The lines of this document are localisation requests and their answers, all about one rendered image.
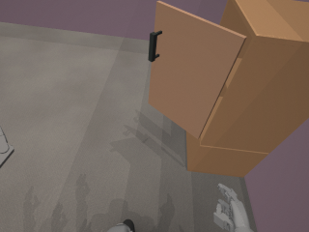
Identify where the left robot foot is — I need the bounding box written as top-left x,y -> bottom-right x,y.
123,219 -> 135,232

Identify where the right robot hand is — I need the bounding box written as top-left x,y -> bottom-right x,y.
213,183 -> 251,232

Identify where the handle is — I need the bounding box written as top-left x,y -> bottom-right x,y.
148,30 -> 162,62

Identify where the cupboard door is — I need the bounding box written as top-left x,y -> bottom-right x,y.
148,1 -> 247,139

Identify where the left robot hand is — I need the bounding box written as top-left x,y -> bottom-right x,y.
0,127 -> 14,168

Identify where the robot left shin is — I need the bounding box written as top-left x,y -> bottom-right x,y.
116,223 -> 129,229

